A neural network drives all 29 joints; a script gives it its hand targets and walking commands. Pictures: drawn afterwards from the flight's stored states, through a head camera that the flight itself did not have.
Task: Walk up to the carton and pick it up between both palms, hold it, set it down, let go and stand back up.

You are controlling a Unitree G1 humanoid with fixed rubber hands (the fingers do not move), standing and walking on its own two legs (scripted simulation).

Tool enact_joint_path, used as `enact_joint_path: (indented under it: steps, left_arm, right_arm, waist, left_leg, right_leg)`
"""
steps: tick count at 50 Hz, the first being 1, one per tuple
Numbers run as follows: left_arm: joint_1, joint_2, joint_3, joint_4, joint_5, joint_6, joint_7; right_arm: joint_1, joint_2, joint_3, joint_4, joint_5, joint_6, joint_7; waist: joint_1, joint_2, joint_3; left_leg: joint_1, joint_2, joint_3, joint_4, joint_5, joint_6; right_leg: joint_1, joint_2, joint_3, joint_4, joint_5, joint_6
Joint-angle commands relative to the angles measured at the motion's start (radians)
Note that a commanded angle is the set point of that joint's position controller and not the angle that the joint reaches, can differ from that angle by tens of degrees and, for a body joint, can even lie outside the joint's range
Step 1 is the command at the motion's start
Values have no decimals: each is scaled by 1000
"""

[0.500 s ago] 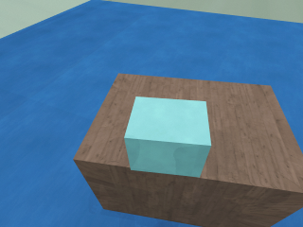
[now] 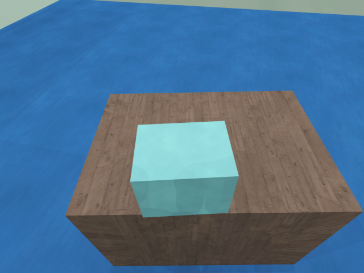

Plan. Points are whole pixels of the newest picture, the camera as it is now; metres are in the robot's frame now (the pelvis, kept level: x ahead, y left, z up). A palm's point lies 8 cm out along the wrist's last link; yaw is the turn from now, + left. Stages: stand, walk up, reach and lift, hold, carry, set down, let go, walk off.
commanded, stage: walk up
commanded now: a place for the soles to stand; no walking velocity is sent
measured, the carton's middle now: (183, 169) +0.44 +0.02 -0.07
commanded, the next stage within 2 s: reach and lift in 0.74 s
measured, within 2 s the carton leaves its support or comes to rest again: neither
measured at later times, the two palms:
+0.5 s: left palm out of the picture +0.07 +0.25 -0.10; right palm out of the picture +0.03 -0.27 -0.12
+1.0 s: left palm out of the picture +0.16 +0.22 -0.10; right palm out of the picture +0.11 -0.29 -0.12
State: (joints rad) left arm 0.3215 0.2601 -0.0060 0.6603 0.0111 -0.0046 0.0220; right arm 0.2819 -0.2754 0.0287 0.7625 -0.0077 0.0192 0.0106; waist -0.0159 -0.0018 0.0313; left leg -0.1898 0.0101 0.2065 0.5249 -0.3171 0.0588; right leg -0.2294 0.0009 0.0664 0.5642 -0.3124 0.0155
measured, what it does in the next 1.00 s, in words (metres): stands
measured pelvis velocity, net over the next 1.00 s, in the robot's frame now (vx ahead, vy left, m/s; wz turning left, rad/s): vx -0.04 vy -0.02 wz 0.00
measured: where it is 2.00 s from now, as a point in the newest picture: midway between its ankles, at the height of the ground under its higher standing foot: outside the picture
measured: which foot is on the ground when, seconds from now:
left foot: down 0.00-1.00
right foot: down 0.00-1.00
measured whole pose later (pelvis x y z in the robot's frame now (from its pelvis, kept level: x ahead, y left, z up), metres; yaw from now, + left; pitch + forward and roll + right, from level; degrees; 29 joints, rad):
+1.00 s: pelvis -0.04 -0.02 -0.02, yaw +0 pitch -1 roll -1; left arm 0.01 0.25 0.02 0.43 0.08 0.42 -0.01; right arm 0.04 -0.27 -0.13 0.83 0.00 -0.13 0.06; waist -0.02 0.01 0.18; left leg -0.39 0.08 0.15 0.80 -0.39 0.03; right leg -0.39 0.02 -0.03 0.76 -0.35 -0.01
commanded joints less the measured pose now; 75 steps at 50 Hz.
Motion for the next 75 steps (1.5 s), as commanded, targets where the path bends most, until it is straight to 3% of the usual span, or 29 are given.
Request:
enact_joint_path:
  steps: [1, 17, 26, 34, 37, 38, 39, 40, 42, 45, 46, 47, 50, 55, 59, 68, 75]
  left_arm:
    - [57, 128, 46, -62, 0, -13, 13]
    - [68, 144, 61, -57, 2, -18, 15]
    - [77, 160, 66, -65, 2, -18, 14]
    - [86, 150, 64, -76, 2, -15, 15]
    - [86, 157, 66, -80, 1, -15, 16]
    - [-517, 196, 11, -27, -44, 176, 14]
    - [-430, 145, -13, -43, -31, 253, 43]
    - [-445, 158, -9, -70, -27, 296, 43]
    - [-408, 126, 17, -186, -7, 366, 18]
    - [-281, 144, 70, -330, 57, 434, -31]
    - [-236, 136, 87, -357, 80, 439, -36]
    - [-216, 134, 96, -372, 92, 434, -35]
    - [-235, 121, 99, -354, 114, 389, -29]
    - [-348, 149, 94, -298, 89, 343, -26]
    - [-388, 161, 96, -301, 56, 315, -23]
    - [-318, 154, 102, -286, -33, 150, -15]
    - [-345, 155, 72, -203, -85, 18, 5]
  right_arm:
    - [21, -153, -49, -77, 0, -9, -6]
    - [-1, -175, -54, -87, -6, 13, -5]
    - [24, -177, -52, -76, -9, 14, -5]
    - [28, -193, -54, -74, -7, 14, -7]
    - [26, -193, -53, -77, -6, 17, -6]
    - [-533, -101, -172, -3, -87, -136, 47]
    - [-371, -175, -200, 6, -100, -167, 87]
    - [-347, -162, -216, 12, -117, -181, 98]
    - [-250, -171, -232, -21, -93, -172, 79]
    - [-142, -181, -240, -12, -7, -162, 37]
    - [-119, -184, -233, 7, 20, -165, 32]
    - [-109, -179, -217, 19, 37, -172, 31]
    - [-124, -159, -169, 8, 53, -187, 29]
    - [-173, -51, -120, -13, 36, -178, 3]
    - [-190, -2, -120, -96, 30, -157, -1]
    - [-117, 24, -147, -249, -4, -218, -5]
    - [-117, 43, -131, -238, 7, -269, -9]
  waist:
    - [6, 29, -15]
    - [3, -12, 7]
    - [-4, -38, 7]
    - [3, 0, 0]
    - [5, -3, 2]
    - [55, 18, 96]
    - [-10, 32, 139]
    - [-6, -9, 100]
    - [2, -60, -66]
    - [-9, -37, -308]
    - [-14, -7, -349]
    - [-19, 14, -353]
    - [-29, -1, -264]
    - [-37, -4, -27]
    - [-21, 31, 9]
    - [-13, -32, -74]
    - [-6, 6, -64]
  left_leg:
    - [32, 170, -145, -118, 279, 9]
    - [19, 182, -122, -106, 2, 32]
    - [54, 168, -130, -61, 9, 22]
    - [33, 208, -127, -84, 40, 46]
    - [22, 202, -114, -65, 49, 42]
    - [-338, 74, -184, 61, -117, -78]
    - [-292, 80, -176, -5, -263, -79]
    - [-195, 101, -184, 35, -194, -79]
    - [-56, 98, -144, 133, -53, -75]
    - [137, 78, -138, 225, 311, -107]
    - [206, 73, -159, 236, 414, -122]
    - [235, 69, -168, 233, 453, -127]
    - [228, 39, -160, 176, 341, -100]
    - [61, 14, -138, 101, 55, -71]
    - [29, 21, -123, 35, -12, -65]
    - [43, 17, -114, -61, 28, -45]
    - [-29, 40, -125, -119, -59, -25]
  right_leg:
    - [-40, -56, 56, -17, 253, -42]
    - [-124, -33, 133, -20, 147, -60]
    - [-190, -40, 212, -50, 101, -81]
    - [-164, -11, 161, 20, 139, -67]
    - [-161, -17, 178, 16, 149, -72]
    - [-319, -18, -137, 121, -163, -117]
    - [-303, -10, -117, 142, -180, -124]
    - [-347, -20, -146, 129, -128, -124]
    - [-292, -24, -113, 103, 38, -98]
    - [-148, 16, -135, 127, 432, -73]
    - [-139, 27, -148, 125, 466, -68]
    - [-144, 26, -150, 107, 472, -67]
    - [-162, 14, -120, 25, 425, -65]
    - [-194, -20, -39, -49, 158, -57]
    - [-174, -33, -26, -87, -4, -67]
    - [-87, -13, -35, -134, 31, -56]
    - [-17, 6, -49, -120, -10, -57]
